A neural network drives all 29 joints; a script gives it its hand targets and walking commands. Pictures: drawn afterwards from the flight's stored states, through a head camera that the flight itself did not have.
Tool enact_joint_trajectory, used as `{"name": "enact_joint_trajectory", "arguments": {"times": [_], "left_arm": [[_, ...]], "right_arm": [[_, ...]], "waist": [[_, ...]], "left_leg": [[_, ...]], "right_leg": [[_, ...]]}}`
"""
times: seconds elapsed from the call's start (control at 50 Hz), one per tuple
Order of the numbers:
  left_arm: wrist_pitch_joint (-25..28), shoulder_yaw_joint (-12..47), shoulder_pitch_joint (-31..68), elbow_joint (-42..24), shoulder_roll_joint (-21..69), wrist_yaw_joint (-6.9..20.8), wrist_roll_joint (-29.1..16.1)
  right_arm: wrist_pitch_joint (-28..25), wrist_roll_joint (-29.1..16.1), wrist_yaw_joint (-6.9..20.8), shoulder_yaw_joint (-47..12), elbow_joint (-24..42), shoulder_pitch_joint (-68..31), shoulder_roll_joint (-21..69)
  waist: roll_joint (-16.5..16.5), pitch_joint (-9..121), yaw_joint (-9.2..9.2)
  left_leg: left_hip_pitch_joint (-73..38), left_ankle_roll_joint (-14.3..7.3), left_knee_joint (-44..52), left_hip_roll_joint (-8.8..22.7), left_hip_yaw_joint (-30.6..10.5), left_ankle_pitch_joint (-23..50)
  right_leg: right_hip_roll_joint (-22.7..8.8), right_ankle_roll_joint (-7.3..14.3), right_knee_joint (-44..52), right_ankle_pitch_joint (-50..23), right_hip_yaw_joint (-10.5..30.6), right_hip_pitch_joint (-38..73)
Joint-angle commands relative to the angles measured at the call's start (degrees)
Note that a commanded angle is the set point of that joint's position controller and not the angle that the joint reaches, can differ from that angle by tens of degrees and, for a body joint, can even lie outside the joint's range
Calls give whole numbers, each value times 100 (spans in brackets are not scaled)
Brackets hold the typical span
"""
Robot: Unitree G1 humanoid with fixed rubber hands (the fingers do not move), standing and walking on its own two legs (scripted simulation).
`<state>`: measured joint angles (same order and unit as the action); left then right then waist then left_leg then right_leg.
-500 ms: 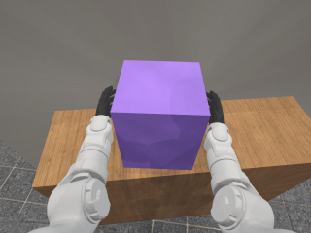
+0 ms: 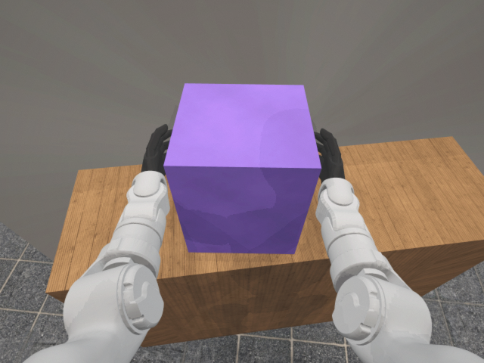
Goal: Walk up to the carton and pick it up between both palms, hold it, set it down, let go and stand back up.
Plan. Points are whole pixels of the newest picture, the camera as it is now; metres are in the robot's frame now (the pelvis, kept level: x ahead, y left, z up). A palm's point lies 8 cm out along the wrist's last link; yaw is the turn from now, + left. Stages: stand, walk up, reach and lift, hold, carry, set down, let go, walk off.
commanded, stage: set down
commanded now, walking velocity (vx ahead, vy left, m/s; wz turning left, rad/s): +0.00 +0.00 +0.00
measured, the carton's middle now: (242, 173) +0.45 +0.02 +0.04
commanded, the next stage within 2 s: none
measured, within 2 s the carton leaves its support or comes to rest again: neither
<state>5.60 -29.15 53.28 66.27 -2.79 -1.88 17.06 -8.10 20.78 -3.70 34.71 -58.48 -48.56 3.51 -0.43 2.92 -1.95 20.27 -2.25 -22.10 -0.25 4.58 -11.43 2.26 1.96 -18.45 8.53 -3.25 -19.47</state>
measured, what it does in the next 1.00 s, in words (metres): stands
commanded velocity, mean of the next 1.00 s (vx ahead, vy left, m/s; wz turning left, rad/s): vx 0.00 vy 0.00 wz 0.00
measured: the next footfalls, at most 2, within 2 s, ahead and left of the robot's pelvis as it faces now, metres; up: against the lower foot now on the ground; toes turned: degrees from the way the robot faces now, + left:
none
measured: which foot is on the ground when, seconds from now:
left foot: down 0.00-1.00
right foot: down 0.00-1.00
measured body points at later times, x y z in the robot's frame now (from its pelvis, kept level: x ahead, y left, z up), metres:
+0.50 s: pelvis -0.02 +0.01 -0.01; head +0.06 +0.00 +0.44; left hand +0.44 +0.17 +0.07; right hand +0.44 -0.13 +0.06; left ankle -0.01 +0.08 -0.74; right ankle +0.00 -0.09 -0.74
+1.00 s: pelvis -0.02 +0.01 -0.01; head +0.07 +0.01 +0.43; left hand +0.46 +0.19 +0.08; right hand +0.44 -0.14 +0.05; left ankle -0.01 +0.08 -0.74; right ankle +0.00 -0.09 -0.74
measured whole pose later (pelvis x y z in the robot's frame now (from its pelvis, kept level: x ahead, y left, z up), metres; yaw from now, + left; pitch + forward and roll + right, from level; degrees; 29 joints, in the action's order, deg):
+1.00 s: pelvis -0.02 +0.01 -0.01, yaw -1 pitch +19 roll -2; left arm 3.0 -16.1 57.6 66.0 -8.0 -5.9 4.5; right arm -3.4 9.7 -2.5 24.5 -61.1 -52.2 -3.8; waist -1.9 9.5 -2.0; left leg 34.5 -3.4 -25.8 0.1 5.1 -10.4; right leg 2.3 1.3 -19.5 5.9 -3.1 -32.6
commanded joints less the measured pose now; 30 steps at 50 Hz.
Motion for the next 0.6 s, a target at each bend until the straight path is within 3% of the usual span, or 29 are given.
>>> {"name": "enact_joint_trajectory", "arguments": {"times": [0.0,0.06,0.08,0.12,0.14,0.18,0.26,0.34,0.44,0.5,0.52,0.54,0.58], "left_arm": [[481,614,3553,-863,353,170,-23],[513,797,3723,-888,92,34,-249],[537,826,3794,-892,453,55,-252],[559,769,3665,-758,342,90,-227],[597,784,3574,-802,-398,-16,-360],[648,804,3832,-678,540,53,-263],[648,717,3736,-577,-235,14,-250],[585,831,3795,-478,158,-9,-287],[519,956,3758,-665,-593,-205,-572],[525,1108,3930,-606,-779,-286,-834],[512,1142,3966,-662,-413,-251,-816],[493,1031,3848,-652,-335,-212,-709],[446,1055,3788,-814,-968,-286,-771]], "right_arm": [[-303,44,453,-934,435,-3194,663],[-229,-177,359,-993,475,-3373,364],[-191,-125,364,-1016,433,-3443,853],[-193,-88,375,-991,430,-3331,701],[-227,-313,316,-991,449,-3257,-232],[-133,-135,327,-1025,407,-3604,1066],[-167,-97,368,-850,365,-3384,19],[-61,-81,400,-860,225,-3452,530],[-25,-347,296,-849,365,-3428,-355],[81,-467,247,-901,416,-3634,-495],[99,-415,265,-959,460,-3689,8],[114,-322,297,-889,429,-3556,-2],[87,-507,259,-845,448,-3488,-886]], "waist": [[-214,4230,-43],[-181,4240,-8],[-156,4045,10],[-146,4179,6],[-291,4719,-50],[-31,3988,-5],[-144,4524,-37],[-113,4001,8],[-207,4610,-33],[-115,4726,10],[-13,4532,49],[-48,4528,36],[-234,4993,2]], "left_leg": [[-1245,609,-242,152,234,3324],[-1061,588,-252,166,207,3055],[-846,525,-248,156,189,2872],[-913,537,-267,159,199,2907],[-1120,645,-395,174,213,3346],[-581,453,-284,124,154,2618],[-1182,563,-372,179,181,3073],[-873,465,-214,183,128,2418],[-957,500,-324,209,122,2564],[-617,424,-353,204,113,2349],[-530,359,-307,200,45,2176],[-629,372,-317,196,46,2277],[-1053,527,-481,231,40,2988]], "right_leg": [[-118,-310,-371,-2517,-21,1932],[-93,-301,-332,-2215,11,1699],[-130,-292,-313,-2088,6,1641],[-120,-288,-367,-2230,29,1691],[-56,-281,-504,-2586,67,1654],[-161,-310,-354,-1929,47,1542],[-40,-280,-385,-1971,13,1259],[-84,-249,-250,-1313,-8,1037],[-33,-238,-301,-1403,21,949],[-73,-266,-357,-1310,40,811],[-99,-284,-311,-1215,38,839],[-96,-270,-334,-1318,21,882],[1,-254,-403,-1667,30,708]]}}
